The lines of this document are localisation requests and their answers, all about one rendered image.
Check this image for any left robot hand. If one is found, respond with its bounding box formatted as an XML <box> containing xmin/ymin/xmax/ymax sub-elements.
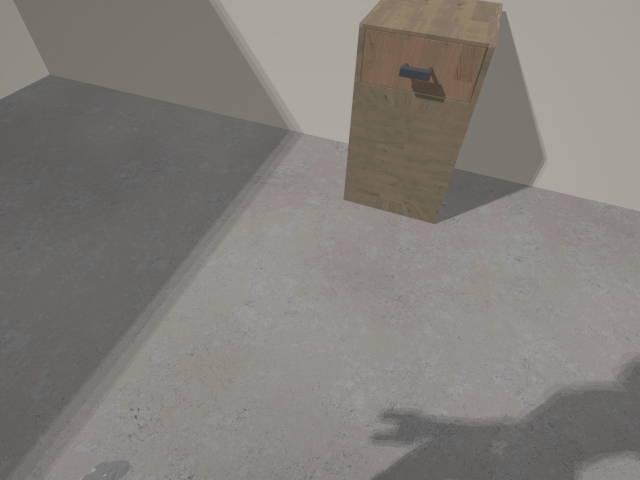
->
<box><xmin>80</xmin><ymin>460</ymin><xmax>130</xmax><ymax>480</ymax></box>

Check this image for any drawer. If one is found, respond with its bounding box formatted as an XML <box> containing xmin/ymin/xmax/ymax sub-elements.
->
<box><xmin>361</xmin><ymin>28</ymin><xmax>487</xmax><ymax>102</ymax></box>

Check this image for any cabinet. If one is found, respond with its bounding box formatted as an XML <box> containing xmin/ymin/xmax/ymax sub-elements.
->
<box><xmin>344</xmin><ymin>0</ymin><xmax>503</xmax><ymax>224</ymax></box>

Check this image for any handle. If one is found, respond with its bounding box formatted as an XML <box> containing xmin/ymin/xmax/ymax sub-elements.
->
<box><xmin>399</xmin><ymin>63</ymin><xmax>432</xmax><ymax>82</ymax></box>

